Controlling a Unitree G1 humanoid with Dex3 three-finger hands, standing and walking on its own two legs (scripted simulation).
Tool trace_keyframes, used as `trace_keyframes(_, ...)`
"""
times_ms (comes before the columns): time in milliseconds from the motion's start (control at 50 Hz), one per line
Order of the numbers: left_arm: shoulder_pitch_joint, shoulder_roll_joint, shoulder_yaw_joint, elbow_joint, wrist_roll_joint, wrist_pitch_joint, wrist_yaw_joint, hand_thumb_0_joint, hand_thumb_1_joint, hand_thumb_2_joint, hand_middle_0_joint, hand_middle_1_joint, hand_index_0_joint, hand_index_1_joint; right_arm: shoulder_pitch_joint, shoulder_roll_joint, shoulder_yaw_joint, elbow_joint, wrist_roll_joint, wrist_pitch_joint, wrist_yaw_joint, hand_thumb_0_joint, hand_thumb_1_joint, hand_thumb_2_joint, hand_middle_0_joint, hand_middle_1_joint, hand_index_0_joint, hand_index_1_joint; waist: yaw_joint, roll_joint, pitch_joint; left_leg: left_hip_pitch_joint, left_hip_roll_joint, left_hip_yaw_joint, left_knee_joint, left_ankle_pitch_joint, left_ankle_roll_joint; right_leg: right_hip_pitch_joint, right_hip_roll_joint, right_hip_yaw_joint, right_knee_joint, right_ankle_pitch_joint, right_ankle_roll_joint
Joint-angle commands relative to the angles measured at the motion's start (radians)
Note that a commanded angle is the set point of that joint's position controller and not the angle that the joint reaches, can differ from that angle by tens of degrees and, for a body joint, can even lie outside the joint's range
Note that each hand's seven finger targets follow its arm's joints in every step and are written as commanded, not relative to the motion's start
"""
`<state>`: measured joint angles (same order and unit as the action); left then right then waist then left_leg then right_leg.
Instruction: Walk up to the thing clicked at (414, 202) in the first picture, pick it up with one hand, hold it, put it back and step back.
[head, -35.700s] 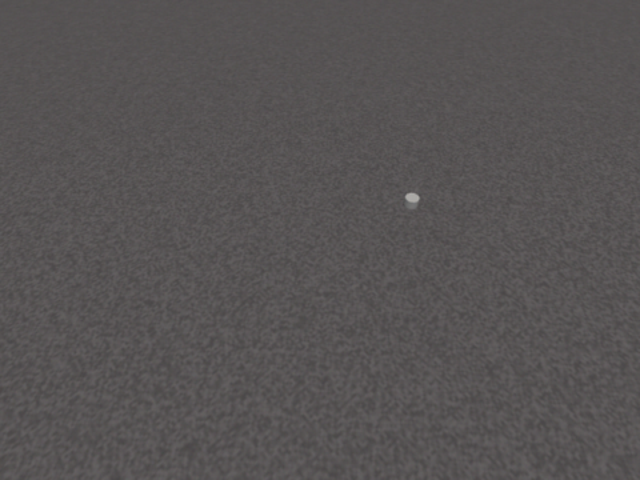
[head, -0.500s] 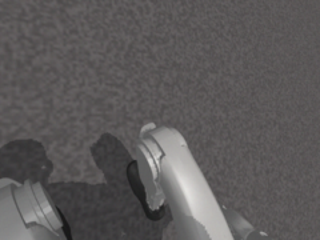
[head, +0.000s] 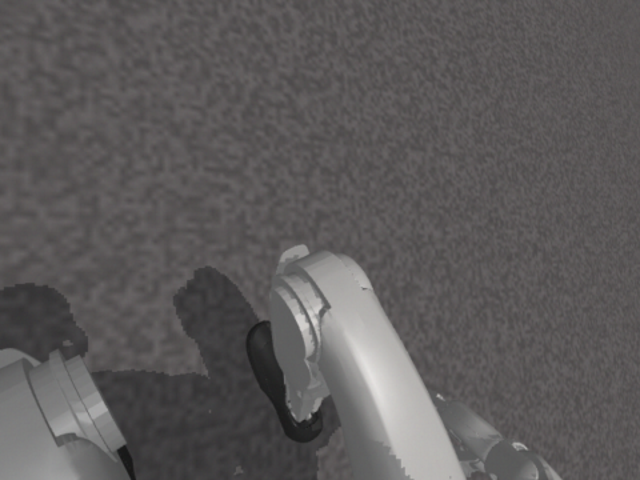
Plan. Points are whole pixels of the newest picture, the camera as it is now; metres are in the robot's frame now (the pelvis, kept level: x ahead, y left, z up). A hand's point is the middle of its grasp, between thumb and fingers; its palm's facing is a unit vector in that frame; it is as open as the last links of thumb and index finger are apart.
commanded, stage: rest palm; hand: left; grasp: from above
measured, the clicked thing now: out of the picture +0.46 +0.38 -0.28
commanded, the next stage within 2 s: close in 0.66 s
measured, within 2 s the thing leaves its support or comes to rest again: neither
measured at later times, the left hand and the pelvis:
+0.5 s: hand out of the picture +0.45 +0.37 -0.24, palm faces -0.42 -0.17 -0.89, open 14.1 cm; pelvis +0.00 +0.00 +0.00, yaw -1 degrees
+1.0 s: hand out of the picture +0.45 +0.37 -0.24, palm faces -0.40 -0.16 -0.90, open 13.3 cm; pelvis +0.00 +0.00 +0.00, yaw -1 degrees
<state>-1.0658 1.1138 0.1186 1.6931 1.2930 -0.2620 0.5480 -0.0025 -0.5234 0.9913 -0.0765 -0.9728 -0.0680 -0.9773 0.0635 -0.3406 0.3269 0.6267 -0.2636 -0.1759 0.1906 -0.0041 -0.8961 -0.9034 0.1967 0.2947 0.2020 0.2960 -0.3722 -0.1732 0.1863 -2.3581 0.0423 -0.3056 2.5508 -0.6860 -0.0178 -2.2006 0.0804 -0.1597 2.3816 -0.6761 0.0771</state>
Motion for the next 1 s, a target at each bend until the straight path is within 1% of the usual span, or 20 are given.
trace_keyframes(0, -0.228, 0.255, 0.013, -0.096, -0.017, 0.009, 0.046, 0.0, -0.514, 0.96, -0.063, -0.988, -0.063, -0.986, 0.184, -0.344, -0.097, 0.014, 0.008, -0.009, -0.006, 0.0, -0.894, -0.9, 0.199, 0.3, 0.199, 0.3, -0.044, 0.579, -0.607, 0.532, 0.033, 0.119, -0.256, 0.173, 0.018, 0.263, 0.026, -0.134, -0.188, 0.229, -0.087)
trace_keyframes(60, -0.238, 0.276, 0.028, -0.088, -0.022, 0.007, 0.056, 0.0, -0.515, 0.978, -0.074, -0.99, -0.069, -0.993, 0.173, -0.332, -0.079, 0.011, 0.004, -0.009, -0.006, 0.0, -0.895, -0.902, 0.199, 0.3, 0.199, 0.3, -0.042, 0.573, -0.612, 0.521, 0.037, 0.116, -0.25, 0.181, 0.018, 0.286, 0.027, -0.134, -0.193, 0.241, -0.085)
trace_keyframes(120, -0.237, 0.26, 0.011, -0.093, -0.017, 0.013, 0.055, 0.0, -0.51, 0.96, -0.068, -1.007, -0.07, -1.003, 0.182, -0.343, -0.085, 0.007, 0.002, -0.013, -0.006, 0.0, -0.897, -0.902, 0.199, 0.3, 0.199, 0.3, -0.05, 0.591, -0.613, 0.531, 0.035, 0.125, -0.255, 0.192, 0.018, 0.293, 0.03, -0.132, -0.195, 0.252, -0.086)
trace_keyframes(180, -0.236, 0.284, 0.026, -0.09, -0.023, 0.015, 0.061, 0.0, -0.517, 0.966, -0.065, -1.002, -0.064, -1.0, 0.18, -0.34, -0.078, 0.016, 0.001, -0.013, -0.007, 0.0, -0.897, -0.902, 0.199, 0.3, 0.199, 0.3, -0.048, 0.599, -0.635, 0.545, 0.039, 0.117, -0.249, 0.21, 0.015, 0.308, 0.032, -0.135, -0.193, 0.267, -0.086)
trace_keyframes(240, -0.227, 0.241, 0.0, -0.101, -0.029, 0.021, 0.047, 0.0, -0.513, 0.952, -0.064, -1.003, -0.066, -0.998, 0.188, -0.341, -0.083, 0.016, -0.001, -0.021, 0.0, 0.0, -0.899, -0.902, 0.199, 0.3, 0.199, 0.3, -0.062, 0.604, -0.618, 0.553, 0.039, 0.118, -0.245, 0.231, 0.015, 0.304, 0.032, -0.135, -0.189, 0.283, -0.084)
trace_keyframes(280, -0.252, 0.287, 0.029, -0.121, -0.037, 0.018, 0.049, 0.0, -0.502, 0.948, -0.067, -1.002, -0.071, -0.996, 0.193, -0.344, -0.076, 0.02, 0.005, -0.021, 0.002, 0.0, -0.896, -0.901, 0.199, 0.3, 0.199, 0.3, -0.052, 0.601, -0.627, 0.546, 0.038, 0.113, -0.249, 0.228, 0.015, 0.301, 0.027, -0.137, -0.188, 0.278, -0.084)
trace_keyframes(340, -0.233, 0.301, 0.032, -0.104, -0.033, 0.02, 0.044, 0.0, -0.505, 0.969, -0.071, -1.004, -0.07, -1.003, 0.18, -0.338, -0.071, 0.017, 0.005, -0.018, 0.0, 0.0, -0.896, -0.902, 0.199, 0.3, 0.199, 0.3, -0.044, 0.605, -0.625, 0.541, 0.041, 0.117, -0.251, 0.216, 0.014, 0.31, 0.032, -0.133, -0.195, 0.265, -0.087)
trace_keyframes(360, -0.239, 0.269, 0.012, -0.113, -0.033, 0.021, 0.036, 0.0, -0.51, 0.963, -0.067, -1.003, -0.067, -1.001, 0.185, -0.348, -0.083, 0.013, 0.008, -0.021, 0.001, 0.0, -0.897, -0.902, 0.199, 0.3, 0.199, 0.3, -0.052, 0.605, -0.617, 0.544, 0.038, 0.117, -0.25, 0.219, 0.014, 0.293, 0.029, -0.133, -0.188, 0.268, -0.087)
trace_keyframes(420, -0.249, 0.286, 0.022, -0.132, -0.044, 0.02, 0.03, 0.0, -0.512, 0.961, -0.064, -0.998, -0.063, -0.996, 0.19, -0.349, -0.082, 0.018, 0.007, -0.016, 0.0, 0.0, -0.897, -0.902, 0.199, 0.3, 0.199, 0.3, -0.048, 0.615, -0.651, 0.557, 0.041, 0.112, -0.255, 0.234, 0.012, 0.314, 0.031, -0.137, -0.194, 0.279, -0.087)
trace_keyframes(460, -0.214, 0.263, 0.01, -0.107, -0.036, 0.024, 0.017, 0.0, -0.509, 0.97, -0.067, -1.002, -0.066, -1.001, 0.203, -0.347, -0.081, 0.016, 0.004, -0.014, 0.003, 0.0, -0.897, -0.902, 0.199, 0.3, 0.199, 0.3, -0.057, 0.604, -0.622, 0.556, 0.04, 0.114, -0.247, 0.253, 0.013, 0.309, 0.031, -0.137, -0.191, 0.291, -0.084)
trace_keyframes(540, -0.214, 0.268, 0.014, -0.099, -0.051, 0.013, 0.012, 0.0, -0.485, 0.959, -0.075, -1.017, -0.079, -1.011, 0.191, -0.349, -0.075, 0.009, 0.008, -0.006, 0.001, 0.0, -0.896, -0.902, 0.199, 0.3, 0.199, 0.3, -0.054, 0.577, -0.605, 0.531, 0.04, 0.111, -0.252, 0.23, 0.017, 0.311, 0.031, -0.139, -0.199, 0.275, -0.084)
trace_keyframes(740, -0.233, 0.299, 0.021, -0.127, -0.035, -0.013, 0.038, 0.0, -0.451, 0.957, -0.078, -1.046, -0.09, -1.031, 0.179, -0.35, -0.067, 0.007, 0.003, -0.009, -0.006, 0.0, -0.894, -0.901, 0.199, 0.3, 0.199, 0.3, -0.05, 0.594, -0.599, 0.529, 0.041, 0.113, -0.254, 0.193, 0.016, 0.305, 0.032, -0.14, -0.2, 0.246, -0.086)
trace_keyframes(760, -0.219, 0.296, 0.023, -0.104, -0.033, -0.01, 0.042, 0.0, -0.414, 0.89, -0.081, -1.045, -0.109, -1.014, 0.175, -0.345, -0.064, 0.006, 0.002, -0.01, -0.007, 0.0, -0.887, -0.897, 0.2, 0.3, 0.2, 0.3, -0.051, 0.573, -0.598, 0.522, 0.042, 0.114, -0.248, 0.184, 0.018, 0.306, 0.033, -0.139, -0.203, 0.243, -0.083)
trace_keyframes(800, -0.236, 0.279, 0.003, -0.125, -0.027, -0.007, 0.045, 0.0, -0.395, 0.876, -0.101, -1.021, -0.127, -0.991, 0.18, -0.353, -0.073, 0.004, 0.003, -0.013, -0.01, 0.0, -0.888, -0.897, 0.2, 0.3, 0.2, 0.3, -0.059, 0.582, -0.596, 0.525, 0.04, 0.119, -0.25, 0.182, 0.018, 0.308, 0.032, -0.134, -0.207, 0.244, -0.084)
trace_keyframes(860, -0.247, 0.285, 0.01, -0.119, -0.037, 0.003, 0.051, 0.0, -0.351, 0.84, -0.128, -1.008, -0.16, -0.974, 0.178, -0.353, -0.074, 0.008, 0.004, -0.017, -0.012, 0.0, -0.889, -0.897, 0.199, 0.3, 0.199, 0.3, -0.055, 0.575, -0.61, 0.52, 0.041, 0.117, -0.248, 0.173, 0.019, 0.312, 0.032, -0.136, -0.212, 0.244, -0.083)
trace_keyframes(880, -0.285, 0.279, 0.002, -0.188, -0.031, 0.002, 0.048, 0.0, -0.342, 0.836, -0.131, -1.005, -0.164, -0.969, 0.188, -0.351, -0.075, 0.007, 0.003, -0.019, -0.008, 0.0, -0.887, -0.897, 0.2, 0.3, 0.2, 0.3, -0.056, 0.61, -0.644, 0.564, 0.043, 0.11, -0.249, 0.225, 0.012, 0.314, 0.031, -0.141, -0.198, 0.282, -0.083)
trace_keyframes(900, -0.252, 0.286, 0.009, -0.116, -0.032, 0.012, 0.051, 0.0, -0.323, 0.824, -0.146, -0.997, -0.179, -0.96, 0.176, -0.351, -0.074, 0.016, 0.002, -0.017, -0.01, 0.0, -0.887, -0.897, 0.2, 0.3, 0.2, 0.3, -0.051, 0.613, -0.645, 0.571, 0.045, 0.107, -0.256, 0.222, 0.009, 0.305, 0.03, -0.143, -0.194, 0.276, -0.087)
trace_keyframes(920, -0.245, 0.262, -0.011, -0.118, -0.028, 0.016, 0.045, 0.0, -0.311, 0.803, -0.148, -0.995, -0.186, -0.954, 0.182, -0.351, -0.076, 0.014, 0.002, -0.02, -0.007, 0.0, -0.889, -0.897, 0.2, 0.3, 0.2, 0.3, -0.059, 0.614, -0.63, 0.559, 0.043, 0.115, -0.244, 0.239, 0.012, 0.303, 0.034, -0.139, -0.196, 0.29, -0.083)
trace_keyframes(940, -0.212, 0.269, 0.009, -0.065, -0.035, 0.025, 0.048, 0.0, -0.31, 0.81, -0.154, -0.985, -0.188, -0.947, 0.185, -0.346, -0.072, 0.019, 0.002, -0.016, -0.009, 0.0, -0.886, -0.897, 0.2, 0.3, 0.2, 0.3, -0.059, 0.584, -0.619, 0.547, 0.046, 0.115, -0.247, 0.229, 0.014, 0.321, 0.036, -0.139, -0.206, 0.286, -0.082)
trace_keyframes(980, -0.229, 0.253, -0.002, -0.081, -0.038, 0.029, 0.041, 0.0, -0.289, 0.796, -0.164, -0.984, -0.201, -0.942, 0.191, -0.345, -0.073, 0.022, 0.002, -0.017, -0.005, 0.0, -0.886, -0.896, 0.2, 0.3, 0.2, 0.3, -0.066, 0.595, -0.596, 0.537, 0.044, 0.11, -0.253, 0.229, 0.012, 0.303, 0.033, -0.141, -0.198, 0.281, -0.084)
